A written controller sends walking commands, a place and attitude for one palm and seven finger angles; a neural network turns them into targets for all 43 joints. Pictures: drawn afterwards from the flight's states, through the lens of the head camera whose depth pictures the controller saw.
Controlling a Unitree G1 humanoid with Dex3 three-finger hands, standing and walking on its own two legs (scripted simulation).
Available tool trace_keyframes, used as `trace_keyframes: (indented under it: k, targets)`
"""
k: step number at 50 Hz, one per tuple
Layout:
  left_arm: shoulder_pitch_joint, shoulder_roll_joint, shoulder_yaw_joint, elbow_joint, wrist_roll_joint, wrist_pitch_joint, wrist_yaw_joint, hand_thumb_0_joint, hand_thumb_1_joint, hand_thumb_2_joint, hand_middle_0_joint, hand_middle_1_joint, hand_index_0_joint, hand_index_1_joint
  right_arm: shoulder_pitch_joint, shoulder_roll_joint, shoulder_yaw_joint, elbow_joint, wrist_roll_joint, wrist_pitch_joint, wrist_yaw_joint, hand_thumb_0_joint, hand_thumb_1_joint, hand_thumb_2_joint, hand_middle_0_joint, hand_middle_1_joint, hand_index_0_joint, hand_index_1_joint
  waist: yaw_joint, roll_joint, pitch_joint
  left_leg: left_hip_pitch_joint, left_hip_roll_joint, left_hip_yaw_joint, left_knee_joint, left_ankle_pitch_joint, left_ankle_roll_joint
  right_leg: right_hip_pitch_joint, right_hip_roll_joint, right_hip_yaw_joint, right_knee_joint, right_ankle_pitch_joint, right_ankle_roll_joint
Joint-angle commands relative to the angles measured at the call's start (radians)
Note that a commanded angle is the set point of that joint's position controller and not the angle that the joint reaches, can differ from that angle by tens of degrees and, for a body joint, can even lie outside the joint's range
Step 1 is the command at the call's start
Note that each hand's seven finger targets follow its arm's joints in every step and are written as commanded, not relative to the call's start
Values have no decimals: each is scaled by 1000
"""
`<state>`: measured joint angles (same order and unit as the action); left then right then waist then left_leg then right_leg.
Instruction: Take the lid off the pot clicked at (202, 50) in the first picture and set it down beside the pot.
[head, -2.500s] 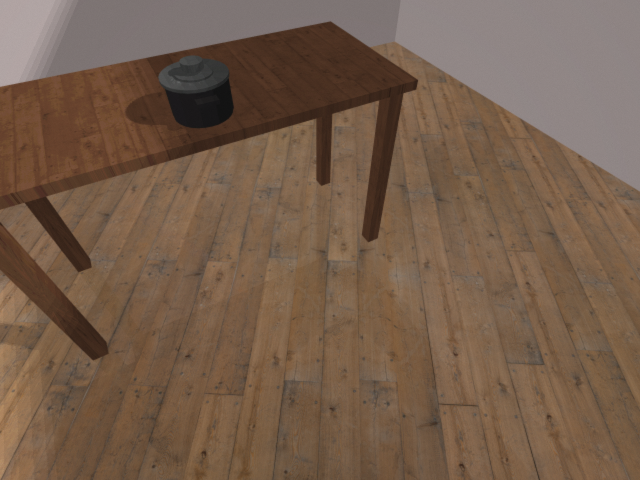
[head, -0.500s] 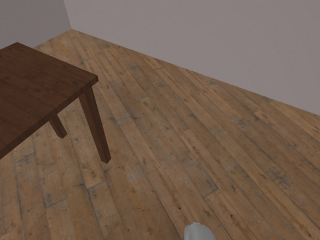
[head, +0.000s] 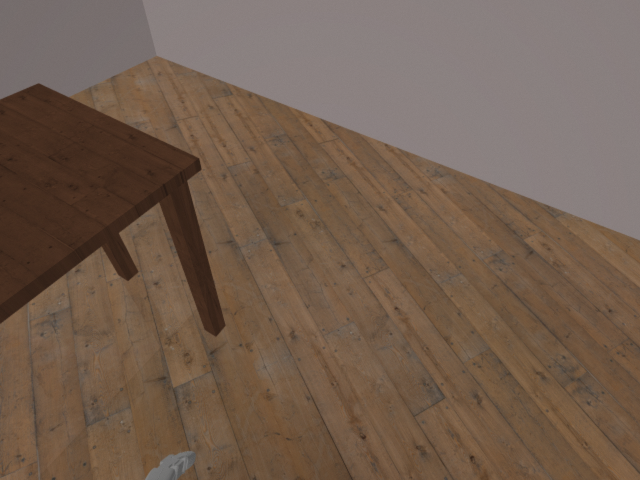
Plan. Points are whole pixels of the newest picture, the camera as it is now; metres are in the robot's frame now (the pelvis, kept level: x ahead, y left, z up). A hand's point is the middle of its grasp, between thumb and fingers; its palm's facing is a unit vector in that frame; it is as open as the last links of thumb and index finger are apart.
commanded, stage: turn to face it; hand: left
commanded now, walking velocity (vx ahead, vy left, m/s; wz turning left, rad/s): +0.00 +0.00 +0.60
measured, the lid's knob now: out of the picture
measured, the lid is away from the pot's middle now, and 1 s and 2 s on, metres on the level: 0.00 0.00 0.00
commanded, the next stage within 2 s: take the last steps up to it in 1.56 s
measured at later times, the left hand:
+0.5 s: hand out of the picture +0.02 +0.22 -0.14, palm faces +0.31 -0.90 -0.31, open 7.4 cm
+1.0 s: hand out of the picture -0.13 +0.21 -0.18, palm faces +0.61 -0.75 -0.24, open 7.4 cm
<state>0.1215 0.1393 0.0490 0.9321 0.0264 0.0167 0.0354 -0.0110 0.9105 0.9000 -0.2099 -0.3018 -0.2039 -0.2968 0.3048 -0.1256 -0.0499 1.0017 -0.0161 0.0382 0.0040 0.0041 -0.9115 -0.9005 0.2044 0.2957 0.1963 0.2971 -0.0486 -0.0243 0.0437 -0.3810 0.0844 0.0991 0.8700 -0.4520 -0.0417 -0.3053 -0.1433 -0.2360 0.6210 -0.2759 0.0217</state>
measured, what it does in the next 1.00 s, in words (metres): steps on the spot, turning left: left foot, then right foot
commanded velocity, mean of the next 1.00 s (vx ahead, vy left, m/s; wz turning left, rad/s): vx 0.00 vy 0.00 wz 0.60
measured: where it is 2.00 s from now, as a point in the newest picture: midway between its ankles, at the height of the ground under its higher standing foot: outside the picture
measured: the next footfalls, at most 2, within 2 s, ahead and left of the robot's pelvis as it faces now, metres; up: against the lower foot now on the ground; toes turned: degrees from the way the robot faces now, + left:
left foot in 0.04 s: +0.05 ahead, +0.12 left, +0.00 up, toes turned +9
right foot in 0.48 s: +0.06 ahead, -0.12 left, +0.00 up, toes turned +15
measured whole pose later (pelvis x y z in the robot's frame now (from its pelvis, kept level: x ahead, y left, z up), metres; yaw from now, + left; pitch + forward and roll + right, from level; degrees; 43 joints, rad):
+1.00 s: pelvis -0.03 +0.02 +0.00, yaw +36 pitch +1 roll -1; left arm 0.25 0.28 0.08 0.92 0.02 0.07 0.02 0.01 0.90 0.90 -0.21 -0.30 -0.20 -0.30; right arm 0.11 -0.22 -0.05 0.87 -0.02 0.02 0.02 0.00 -0.91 -0.90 0.20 0.30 0.20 0.30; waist 0.03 -0.07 0.11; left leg -0.29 -0.02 0.06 0.63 -0.35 0.06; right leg -0.41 -0.15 -0.11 1.02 -0.54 0.08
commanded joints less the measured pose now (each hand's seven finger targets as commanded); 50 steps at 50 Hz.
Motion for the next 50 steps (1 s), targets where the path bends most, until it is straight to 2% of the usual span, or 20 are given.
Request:
trace_keyframes:
  k: [1,2,3,4,5,9,16,22,23,24,25,26,30,38,43,44,45,46,47,50]
  targets:
    - [25,155,51,-83,-13,14,1,0,900,900,-200,-300,-200,-300,170,-159,-41,-40,-8,-20,3,0,-900,-900,200,300,200,300,-26,177,-23,155,65,-140,-428,200,28,-167,-87,39,115,-106,-9]
    - [9,89,42,-128,-19,22,-7,0,900,900,-200,-300,-200,-300,184,-266,-68,-61,-15,-32,-4,0,-900,-900,200,300,200,300,-44,467,11,152,301,-516,-605,362,149,-357,46,42,365,-385,66]
    - [-57,116,42,-147,-8,22,-10,0,900,900,-200,-300,-200,-300,177,-299,-74,-65,-21,-32,-10,0,-900,-900,200,300,200,300,-55,339,-5,122,364,-579,-632,349,234,-349,39,169,523,-348,40]
    - [-58,109,50,-141,-6,20,-17,0,900,900,-200,-300,-200,-300,123,-285,-72,-84,-20,-38,-19,0,-900,-900,200,300,200,300,-22,234,-13,117,314,-522,-632,323,233,-360,20,213,573,-245,35]
    - [-53,102,54,-127,-3,17,-20,0,900,900,-200,-300,-200,-300,74,-271,-70,-96,-17,-43,-24,0,-900,-900,200,300,200,300,-5,269,-35,121,264,-501,-607,323,204,-383,26,228,611,-192,43]
    - [39,145,56,-72,-11,19,-25,0,900,900,-200,-300,-200,-300,-37,-250,-53,-134,-9,-49,-27,0,-900,-900,200,300,200,300,34,144,-79,177,156,-335,-561,407,185,-292,43,235,536,-71,62]
    - [12,160,46,-100,-18,18,-17,0,900,900,-200,-300,-200,-300,-11,-288,-67,-129,-9,-28,-19,0,-900,-900,200,300,200,300,0,155,-89,270,154,-423,-546,442,225,-226,87,237,265,-146,65]
    - [154,187,45,-83,-27,-2,-6,0,900,900,-200,-300,-200,-300,-120,-303,-72,-167,-2,-10,-7,0,-900,-900,200,300,200,300,66,174,-114,68,72,-442,-439,450,166,121,127,217,-125,0,39]
    - [197,227,53,-79,-20,-11,-1,0,900,900,-200,-300,-200,-300,-133,-269,-68,-178,7,-9,-2,0,-900,-900,200,300,200,300,90,67,-124,-45,13,-399,-349,320,113,250,52,280,-287,41,20]
    - [206,330,72,-87,0,-21,7,0,900,900,-200,-300,-200,-300,-119,-189,-57,-198,15,-7,1,0,-900,-900,200,300,200,300,92,-274,-104,-244,-149,-196,-98,10,16,334,-237,576,-404,11,-79]
    - [181,359,67,-106,-6,-14,7,0,900,900,-200,-300,-200,-300,-144,-228,-66,-211,1,-5,0,0,-900,-900,200,300,200,300,93,-273,-87,-227,-150,-170,123,-140,7,180,-362,636,-393,98,-164]
    - [124,321,59,-124,-6,-13,8,0,900,900,-200,-300,-200,-300,-144,-237,-70,-210,-5,2,7,0,-900,-900,200,300,200,300,63,-145,-49,-212,-124,-203,262,-85,19,92,-314,541,-378,80,-187]
    - [64,225,32,-137,-10,-31,1,0,900,900,-200,-300,-200,-300,-112,-216,-64,-154,-6,17,26,0,-900,-900,200,300,200,300,16,-138,1,-224,-82,-137,373,85,-17,110,-151,284,-299,297,-122]
    - [191,290,50,-104,3,-21,0,0,900,900,-200,-300,-200,-300,-272,-183,-34,-194,2,16,30,0,-900,-900,200,300,200,300,100,-166,-31,-124,-62,-37,40,7,-26,231,-213,193,-239,481,-162]
    - [164,316,65,-99,-1,-8,-7,0,900,900,-200,-300,-200,-300,-184,-200,-32,-185,4,-6,25,0,-900,-900,200,300,200,300,66,-183,-107,87,-85,25,-289,127,5,226,-212,96,-88,513,-96]
    - [161,306,65,-99,-10,-5,-11,0,900,900,-200,-300,-200,-300,-129,-231,-40,-171,0,-13,24,0,-900,-900,200,300,200,300,33,-118,-136,224,-78,5,-428,269,18,152,-192,69,30,462,-51]
    - [162,260,57,-122,-16,-1,-17,0,900,900,-200,-300,-200,-300,-55,-332,-64,-163,-5,-24,20,0,-900,-900,200,300,200,300,-8,119,-194,415,93,-233,-488,494,87,-54,-104,33,258,183,16]
    - [107,188,35,-171,-19,1,-21,0,900,900,-200,-300,-200,-300,16,-431,-88,-156,1,-27,10,0,-900,-900,200,300,200,300,-46,372,-193,486,325,-530,-495,984,223,-312,18,89,452,-398,78]
    - [66,220,37,-177,-11,13,-14,0,900,900,-200,-300,-200,-300,40,-418,-84,-132,4,-17,6,0,-900,-900,200,300,200,300,-46,240,-187,452,344,-450,-462,990,281,-312,-3,189,527,-384,56]
    - [46,222,46,-130,-12,14,-20,0,900,900,-200,-300,-200,-300,-101,-323,-58,-163,0,-27,-15,0,-900,-900,200,300,200,300,11,205,-106,333,187,-339,-481,855,218,-313,0,241,589,-182,70]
